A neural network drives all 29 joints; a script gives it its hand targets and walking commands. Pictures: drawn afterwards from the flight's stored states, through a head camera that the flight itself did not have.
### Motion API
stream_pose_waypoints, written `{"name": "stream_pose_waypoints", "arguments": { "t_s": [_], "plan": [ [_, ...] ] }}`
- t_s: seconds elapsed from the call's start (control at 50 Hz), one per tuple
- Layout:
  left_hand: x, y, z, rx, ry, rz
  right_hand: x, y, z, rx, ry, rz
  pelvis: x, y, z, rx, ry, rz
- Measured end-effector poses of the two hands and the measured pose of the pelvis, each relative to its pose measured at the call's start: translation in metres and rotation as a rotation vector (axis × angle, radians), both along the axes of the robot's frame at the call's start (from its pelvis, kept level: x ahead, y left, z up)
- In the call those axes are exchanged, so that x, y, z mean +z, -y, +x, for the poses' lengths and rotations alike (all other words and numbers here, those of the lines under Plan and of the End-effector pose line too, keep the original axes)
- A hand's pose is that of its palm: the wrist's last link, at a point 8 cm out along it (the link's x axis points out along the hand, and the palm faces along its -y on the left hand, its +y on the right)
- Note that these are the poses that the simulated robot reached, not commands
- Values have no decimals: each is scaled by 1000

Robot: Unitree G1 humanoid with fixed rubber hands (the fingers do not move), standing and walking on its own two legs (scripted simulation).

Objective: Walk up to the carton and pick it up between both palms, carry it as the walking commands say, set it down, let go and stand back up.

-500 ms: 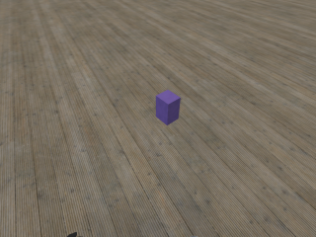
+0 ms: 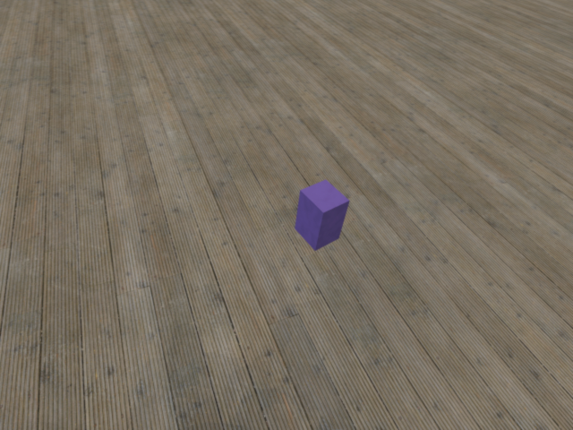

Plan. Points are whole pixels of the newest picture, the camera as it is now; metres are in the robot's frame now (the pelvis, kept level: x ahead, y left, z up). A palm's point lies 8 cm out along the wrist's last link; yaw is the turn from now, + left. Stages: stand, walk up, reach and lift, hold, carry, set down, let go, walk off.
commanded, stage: walk up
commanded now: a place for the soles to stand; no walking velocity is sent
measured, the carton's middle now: (320, 215) +1.13 -0.21 -0.62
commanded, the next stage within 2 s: none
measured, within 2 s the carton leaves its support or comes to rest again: neither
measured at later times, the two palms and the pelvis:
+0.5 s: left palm (157, 352) +0.28 +0.21 -0.09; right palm (449, 332) +0.33 -0.30 -0.10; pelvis +0.23 -0.05 +0.02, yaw +3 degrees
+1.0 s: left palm (229, 222) +0.56 +0.12 -0.08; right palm (451, 268) +0.50 -0.38 -0.13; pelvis +0.45 -0.12 +0.01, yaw +2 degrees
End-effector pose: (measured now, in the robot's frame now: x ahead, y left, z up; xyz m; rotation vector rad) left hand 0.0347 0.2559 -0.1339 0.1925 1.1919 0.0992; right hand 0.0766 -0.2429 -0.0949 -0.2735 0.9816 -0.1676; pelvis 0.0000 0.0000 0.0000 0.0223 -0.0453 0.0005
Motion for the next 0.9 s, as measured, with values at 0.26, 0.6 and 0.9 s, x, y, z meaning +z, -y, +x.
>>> {"name": "stream_pose_waypoints", "arguments": {
  "t_s": [0.26,0.6,0.9],
  "plan": [
    [43,79,252,-160,330,24,-39,60,16,-140,-281,91,-6,50,126,-60,-4,-17],
    [13,48,264,62,-1,58,0,48,327,111,82,48,-1,52,281,30,-13,-9],
    [44,138,522,-87,316,35,-45,124,342,-79,-233,92,-7,113,417,-1,-9,-13]
  ]
}}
